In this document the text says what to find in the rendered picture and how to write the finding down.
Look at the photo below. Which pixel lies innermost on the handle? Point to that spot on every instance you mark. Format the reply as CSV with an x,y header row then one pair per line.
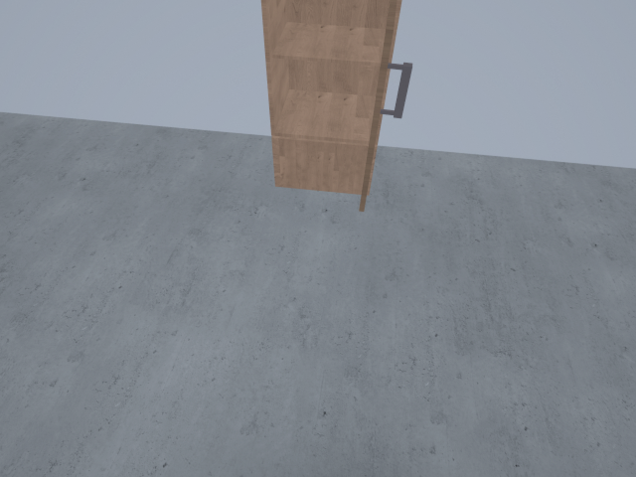
x,y
402,89

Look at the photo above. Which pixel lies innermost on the cupboard door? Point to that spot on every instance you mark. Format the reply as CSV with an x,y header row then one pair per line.
x,y
379,98

